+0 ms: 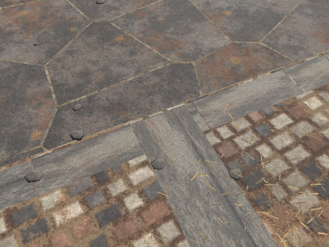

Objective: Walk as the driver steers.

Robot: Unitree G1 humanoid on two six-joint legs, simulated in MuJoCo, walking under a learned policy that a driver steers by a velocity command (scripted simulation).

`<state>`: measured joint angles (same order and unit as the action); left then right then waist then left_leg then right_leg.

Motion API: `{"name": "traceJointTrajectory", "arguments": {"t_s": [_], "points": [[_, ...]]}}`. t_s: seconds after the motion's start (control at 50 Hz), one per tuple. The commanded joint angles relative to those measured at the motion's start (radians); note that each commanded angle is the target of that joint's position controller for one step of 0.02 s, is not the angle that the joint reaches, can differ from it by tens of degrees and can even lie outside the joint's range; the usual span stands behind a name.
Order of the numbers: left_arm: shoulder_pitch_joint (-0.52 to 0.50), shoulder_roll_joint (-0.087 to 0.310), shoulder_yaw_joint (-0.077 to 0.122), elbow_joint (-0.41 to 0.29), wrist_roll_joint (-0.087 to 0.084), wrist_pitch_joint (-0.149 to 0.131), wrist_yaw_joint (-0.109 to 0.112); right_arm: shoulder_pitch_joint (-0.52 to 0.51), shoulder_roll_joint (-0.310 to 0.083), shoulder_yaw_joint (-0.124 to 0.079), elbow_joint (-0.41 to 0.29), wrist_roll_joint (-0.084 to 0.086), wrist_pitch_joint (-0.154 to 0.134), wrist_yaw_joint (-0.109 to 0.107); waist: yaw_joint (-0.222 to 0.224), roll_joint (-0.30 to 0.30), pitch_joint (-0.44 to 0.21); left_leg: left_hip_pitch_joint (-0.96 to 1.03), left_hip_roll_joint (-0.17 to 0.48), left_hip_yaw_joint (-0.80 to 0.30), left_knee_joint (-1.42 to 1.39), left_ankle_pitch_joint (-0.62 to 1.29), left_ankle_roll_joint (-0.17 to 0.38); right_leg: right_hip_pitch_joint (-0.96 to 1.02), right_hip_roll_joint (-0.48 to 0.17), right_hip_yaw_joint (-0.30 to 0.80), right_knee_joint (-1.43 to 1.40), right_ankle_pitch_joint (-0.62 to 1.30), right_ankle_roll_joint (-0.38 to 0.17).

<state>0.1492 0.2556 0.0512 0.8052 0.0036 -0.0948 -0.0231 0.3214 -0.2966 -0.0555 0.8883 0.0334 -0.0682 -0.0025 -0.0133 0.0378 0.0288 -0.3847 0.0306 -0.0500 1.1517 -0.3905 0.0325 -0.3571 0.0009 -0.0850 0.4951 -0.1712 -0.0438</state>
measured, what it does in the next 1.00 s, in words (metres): walks ahead, turning left: left foot, then right foot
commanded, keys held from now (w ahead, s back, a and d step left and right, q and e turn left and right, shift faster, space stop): w+q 0.50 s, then s+q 0.40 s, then w+q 0.08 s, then w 0.02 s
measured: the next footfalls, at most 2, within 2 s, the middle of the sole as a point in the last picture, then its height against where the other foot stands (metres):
left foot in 0.42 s outside the picture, level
right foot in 0.86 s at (159, 211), level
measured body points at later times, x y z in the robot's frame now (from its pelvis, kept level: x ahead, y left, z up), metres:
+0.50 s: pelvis +0.27 +0.07 -0.02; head +0.31 +0.08 +0.43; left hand +0.25 +0.36 -0.15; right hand +0.50 -0.15 -0.11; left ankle +0.33 +0.15 -0.73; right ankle +0.13 -0.11 -0.64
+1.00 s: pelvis +0.44 +0.09 +0.00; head +0.48 +0.10 +0.44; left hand +0.44 +0.41 -0.09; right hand +0.73 -0.07 -0.10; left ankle +0.31 +0.15 -0.65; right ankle +0.59 +0.05 -0.73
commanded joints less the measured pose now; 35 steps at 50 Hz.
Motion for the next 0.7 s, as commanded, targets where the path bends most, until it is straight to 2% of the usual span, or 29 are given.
{"name": "traceJointTrajectory", "arguments": {"t_s": [0.02,0.04,0.08,0.14,0.18,0.22,0.3,0.32,0.36,0.38,0.4,0.42,0.44,0.46,0.48,0.5,0.52,0.54,0.56,0.6,0.62,0.66,0.7], "points": [[0.051,0.088,0.025,-0.013,0.011,-0.020,0.004,-0.005,-0.087,-0.032,-0.075,0.001,0.004,-0.005,0.024,-0.155,-0.065,-0.236,0.109,-0.067,0.020,0.111,0.001,0.255,-0.271,0.285,-0.315,0.033,-0.136],[0.046,0.091,0.028,-0.005,0.010,-0.026,0.005,0.003,-0.065,-0.030,-0.074,0.003,0.016,-0.004,0.013,-0.143,-0.052,-0.228,0.112,-0.064,0.007,0.126,-0.004,0.228,-0.268,0.238,-0.336,0.079,-0.140],[0.048,0.114,0.036,0.012,0.012,-0.033,0.011,-0.024,-0.047,-0.030,-0.091,-0.001,0.032,-0.006,0.005,-0.114,-0.019,-0.268,0.115,-0.070,-0.036,0.186,-0.015,0.210,-0.267,0.158,-0.362,0.161,-0.144],[0.066,0.131,0.042,0.033,0.015,-0.028,0.025,-0.082,-0.039,-0.030,-0.116,-0.008,0.033,0.001,0.015,-0.096,0.006,-0.320,0.107,-0.068,-0.175,0.329,-0.028,0.241,-0.251,0.054,-0.377,0.225,-0.134],[0.067,0.143,0.044,0.037,0.012,-0.023,0.032,-0.138,-0.028,-0.024,-0.135,-0.010,0.027,0.013,0.032,-0.090,0.021,-0.299,0.100,-0.026,-0.299,0.421,-0.025,0.249,-0.232,-0.013,-0.384,0.238,-0.118],[0.097,0.159,0.048,0.048,0.007,-0.015,0.037,-0.217,-0.012,-0.015,-0.165,-0.013,0.025,0.027,0.065,-0.075,0.045,-0.295,0.093,0.021,-0.391,0.460,-0.017,0.280,-0.242,-0.052,-0.386,0.245,-0.113],[0.162,0.183,0.058,0.076,-0.010,0.015,0.040,-0.319,-0.008,-0.009,-0.229,-0.012,0.026,0.051,0.097,-0.067,0.079,-0.346,0.074,0.075,-0.494,0.391,0.014,0.435,-0.288,-0.095,-0.328,0.341,-0.104],[0.162,0.191,0.061,0.078,-0.015,0.024,0.041,-0.325,-0.013,-0.011,-0.242,-0.011,0.027,0.058,0.089,-0.075,0.076,-0.336,0.061,0.093,-0.508,0.351,0.028,0.464,-0.297,-0.107,-0.297,0.415,-0.096],[0.138,0.219,0.069,0.069,-0.022,0.038,0.047,-0.286,-0.043,-0.027,-0.255,-0.010,0.031,0.064,0.045,-0.112,0.026,-0.230,0.003,0.149,-0.512,0.254,0.064,0.496,-0.300,-0.135,-0.181,0.735,-0.075],[0.126,0.234,0.073,0.064,-0.025,0.046,0.051,-0.221,-0.068,-0.041,-0.246,-0.009,0.035,0.064,0.001,-0.132,-0.019,-0.138,-0.036,0.174,-0.506,0.202,0.087,0.497,-0.296,-0.145,-0.075,0.886,-0.065],[0.107,0.242,0.074,0.059,-0.028,0.054,0.053,-0.096,-0.109,-0.065,-0.219,-0.006,0.037,0.060,-0.073,-0.129,-0.085,0.029,-0.077,0.186,-0.543,0.207,0.117,0.456,-0.275,-0.159,0.097,0.936,-0.046],[0.098,0.229,0.067,0.051,-0.026,0.052,0.056,0.072,-0.173,-0.101,-0.176,-0.005,0.042,0.043,-0.158,-0.085,-0.168,0.310,-0.085,0.128,-0.609,0.261,0.159,0.293,-0.233,-0.169,0.349,0.778,-0.006],[0.176,0.094,0.028,0.006,0.018,0.034,0.045,0.113,-0.287,-0.125,-0.160,-0.003,0.046,0.023,-0.084,0.173,-0.240,0.664,0.163,-0.313,-0.625,0.241,0.291,-0.134,-0.092,-0.148,0.717,-0.040,0.054],[0.160,0.083,0.011,-0.024,-0.002,-0.013,0.029,0.107,-0.274,-0.109,-0.200,-0.011,0.028,0.031,-0.069,0.164,-0.402,0.814,0.313,-0.793,-0.813,0.069,0.432,-0.354,0.049,0.102,0.914,-0.447,0.066],[0.022,0.162,0.032,-0.053,-0.045,-0.042,0.017,0.094,-0.197,-0.086,-0.196,-0.020,0.014,0.038,-0.117,0.056,-0.308,0.762,0.289,-0.685,-0.869,0.099,0.360,-0.456,-0.010,0.179,0.927,-0.367,0.041],[-0.010,0.155,0.028,-0.068,-0.051,-0.056,0.016,0.044,-0.167,-0.077,-0.196,-0.018,0.004,0.038,-0.085,0.022,-0.193,0.624,0.251,-0.541,-0.866,0.174,0.321,-0.463,-0.053,0.170,0.851,-0.275,0.021],[-0.008,0.153,0.032,-0.053,-0.028,-0.056,0.026,-0.048,-0.139,-0.067,-0.216,-0.019,0.001,0.037,-0.030,-0.040,-0.106,0.456,0.207,-0.417,-0.858,0.397,0.285,-0.398,-0.087,0.163,0.771,-0.222,0.031],[0.013,0.172,0.043,-0.043,-0.006,-0.044,0.034,-0.108,-0.115,-0.059,-0.238,-0.028,0.002,0.031,0.009,-0.031,-0.073,0.330,0.177,-0.318,-0.851,0.625,0.266,-0.313,-0.109,0.159,0.719,-0.200,0.048],[0.035,0.176,0.048,-0.042,0.002,-0.026,0.037,-0.131,-0.113,-0.056,-0.252,-0.037,0.005,0.025,0.034,-0.020,-0.071,0.251,0.157,-0.266,-0.846,0.785,0.257,-0.246,-0.110,0.157,0.702,-0.198,0.064],[0.057,0.138,0.042,-0.049,0.012,0.001,0.044,-0.125,-0.140,-0.064,-0.253,-0.036,0.008,0.012,0.053,-0.024,-0.082,0.170,0.124,-0.184,-0.830,0.996,0.248,-0.204,-0.084,0.131,0.613,-0.166,0.100],[0.047,0.122,0.037,-0.058,0.015,0.010,0.048,-0.111,-0.159,-0.071,-0.250,-0.035,0.012,0.005,0.052,-0.012,-0.092,0.154,0.102,-0.156,-0.818,1.043,0.238,-0.200,-0.062,0.120,0.552,-0.126,0.111],[0.007,0.105,0.028,-0.076,0.013,0.020,0.052,-0.097,-0.169,-0.075,-0.248,-0.024,0.031,-0.012,0.039,0.022,-0.120,0.143,0.064,-0.126,-0.785,1.040,0.204,-0.182,-0.023,0.115,0.415,-0.035,0.126],[-0.037,0.105,0.023,-0.089,0.007,0.024,0.046,-0.094,-0.162,-0.073,-0.253,-0.012,0.058,-0.029,0.019,0.059,-0.158,0.140,0.036,-0.122,-0.755,0.959,0.158,-0.124,0.012,0.117,0.280,0.087,0.130]]}}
